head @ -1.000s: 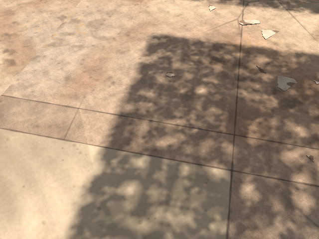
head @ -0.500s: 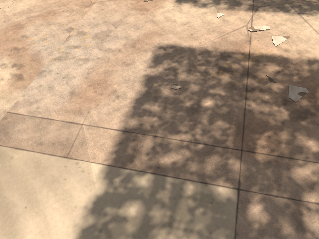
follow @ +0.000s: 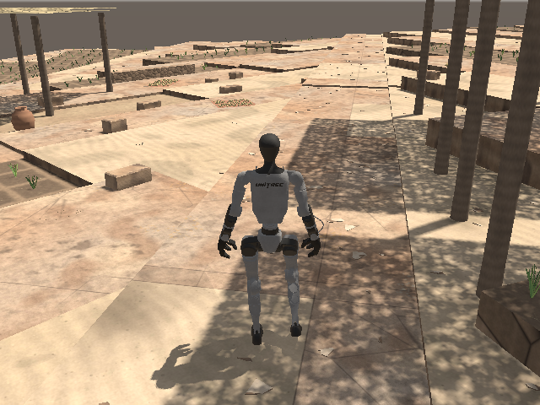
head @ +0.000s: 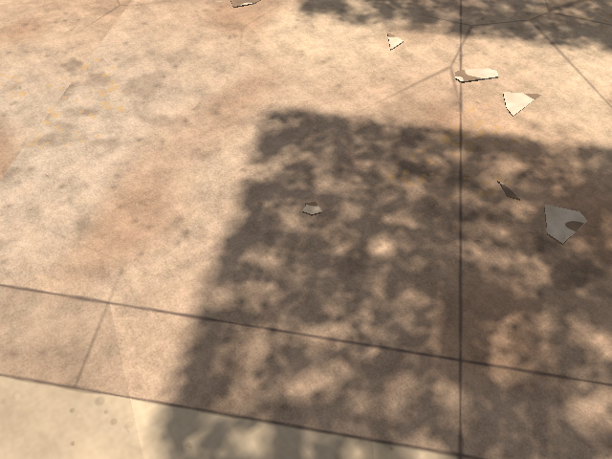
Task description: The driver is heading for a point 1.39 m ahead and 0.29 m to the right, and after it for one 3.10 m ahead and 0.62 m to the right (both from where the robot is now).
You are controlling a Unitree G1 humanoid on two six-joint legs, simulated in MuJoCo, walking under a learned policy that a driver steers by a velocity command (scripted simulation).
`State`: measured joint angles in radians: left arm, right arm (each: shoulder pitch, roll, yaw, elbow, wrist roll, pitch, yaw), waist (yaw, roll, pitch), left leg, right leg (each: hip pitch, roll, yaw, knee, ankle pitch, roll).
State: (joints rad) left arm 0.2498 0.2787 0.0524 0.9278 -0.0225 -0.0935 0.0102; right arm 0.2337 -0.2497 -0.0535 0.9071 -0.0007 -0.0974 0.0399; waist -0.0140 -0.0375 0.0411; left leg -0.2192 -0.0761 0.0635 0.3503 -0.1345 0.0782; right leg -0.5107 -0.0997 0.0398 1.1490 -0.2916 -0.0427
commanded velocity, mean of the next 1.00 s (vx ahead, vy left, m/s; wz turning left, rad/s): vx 0.50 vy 0.00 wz -0.04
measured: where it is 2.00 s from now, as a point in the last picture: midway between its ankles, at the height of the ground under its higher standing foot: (364, 237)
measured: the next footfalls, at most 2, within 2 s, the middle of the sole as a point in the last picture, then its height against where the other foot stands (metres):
right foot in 0.34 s outside the picture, level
left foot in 0.90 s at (274, 368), level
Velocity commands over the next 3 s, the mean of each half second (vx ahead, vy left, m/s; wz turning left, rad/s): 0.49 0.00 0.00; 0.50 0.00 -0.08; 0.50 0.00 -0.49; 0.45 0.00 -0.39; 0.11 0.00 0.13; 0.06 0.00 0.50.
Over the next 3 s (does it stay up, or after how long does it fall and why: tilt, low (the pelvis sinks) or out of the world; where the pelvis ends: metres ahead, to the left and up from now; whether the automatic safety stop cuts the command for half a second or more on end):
stays up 1.24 -0.18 0.00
